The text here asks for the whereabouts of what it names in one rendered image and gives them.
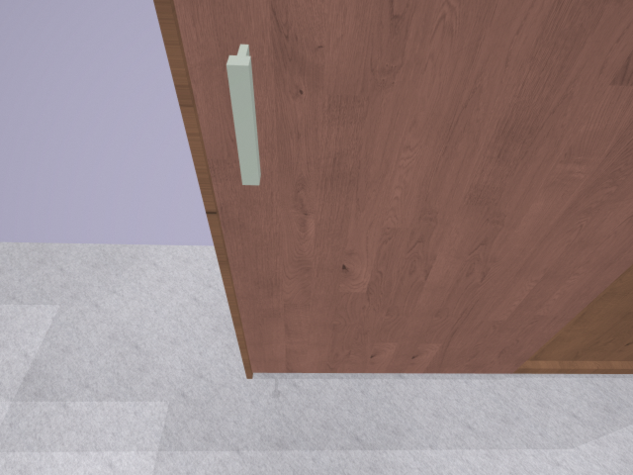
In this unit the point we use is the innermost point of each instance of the wardrobe door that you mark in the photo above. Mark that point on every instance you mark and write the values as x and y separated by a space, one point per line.
602 331
444 185

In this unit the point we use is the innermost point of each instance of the handle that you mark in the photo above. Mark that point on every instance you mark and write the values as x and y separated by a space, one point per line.
240 81

